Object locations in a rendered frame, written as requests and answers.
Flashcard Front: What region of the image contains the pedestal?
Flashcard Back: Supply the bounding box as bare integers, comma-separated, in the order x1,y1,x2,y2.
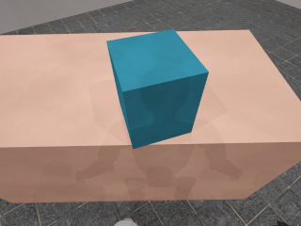
0,29,301,203

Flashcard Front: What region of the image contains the carton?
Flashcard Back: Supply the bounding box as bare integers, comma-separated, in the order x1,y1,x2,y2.
106,29,209,149

